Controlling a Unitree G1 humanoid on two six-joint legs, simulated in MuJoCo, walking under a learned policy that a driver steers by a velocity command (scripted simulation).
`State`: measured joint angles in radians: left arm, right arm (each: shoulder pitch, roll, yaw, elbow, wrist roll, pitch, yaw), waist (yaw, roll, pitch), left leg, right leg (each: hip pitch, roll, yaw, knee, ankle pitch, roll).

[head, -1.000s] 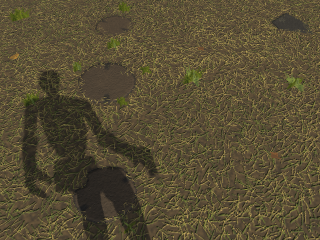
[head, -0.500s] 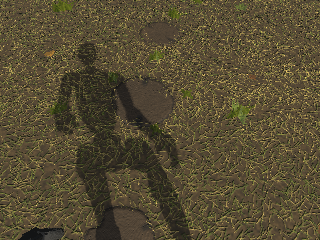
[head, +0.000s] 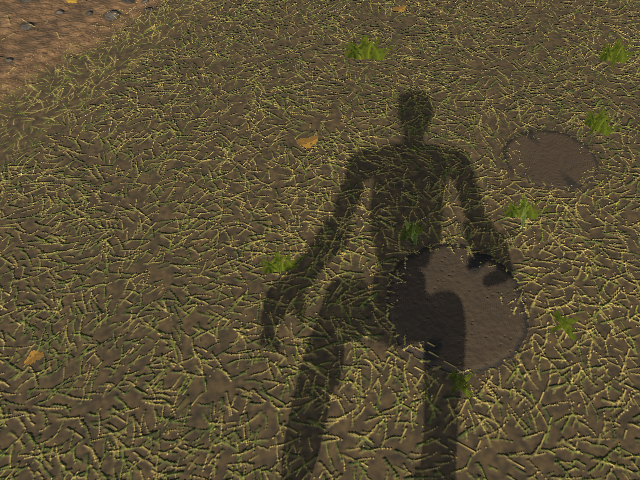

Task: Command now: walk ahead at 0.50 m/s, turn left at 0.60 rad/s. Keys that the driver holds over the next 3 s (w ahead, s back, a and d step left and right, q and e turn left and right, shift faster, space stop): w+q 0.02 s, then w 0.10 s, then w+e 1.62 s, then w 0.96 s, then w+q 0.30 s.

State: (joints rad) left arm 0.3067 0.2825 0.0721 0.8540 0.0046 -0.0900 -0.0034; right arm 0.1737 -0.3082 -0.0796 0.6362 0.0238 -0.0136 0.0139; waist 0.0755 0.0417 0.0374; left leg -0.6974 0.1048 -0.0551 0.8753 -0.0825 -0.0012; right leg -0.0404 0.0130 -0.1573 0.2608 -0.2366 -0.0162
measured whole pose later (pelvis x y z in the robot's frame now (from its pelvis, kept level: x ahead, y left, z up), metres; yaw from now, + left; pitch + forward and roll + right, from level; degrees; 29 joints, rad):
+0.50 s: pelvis +0.28 +0.06 +0.00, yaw -2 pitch +1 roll +2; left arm 0.17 0.30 0.07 0.84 -0.03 -0.04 -0.02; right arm 0.32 -0.25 -0.07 0.79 -0.02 -0.09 0.00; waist -0.04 -0.05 0.02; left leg -0.03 -0.04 0.16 0.24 -0.22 0.05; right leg -0.70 -0.11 0.07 0.90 -0.03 0.02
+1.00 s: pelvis +0.56 -0.02 +0.00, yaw -19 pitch +2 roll +0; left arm 0.31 0.28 0.07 0.75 -0.02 -0.05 0.00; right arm 0.08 -0.29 -0.06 0.69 -0.01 -0.10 -0.01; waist 0.05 0.02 0.04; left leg -0.65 0.09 -0.10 0.81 -0.13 -0.06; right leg -0.18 0.11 0.10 0.35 -0.19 -0.10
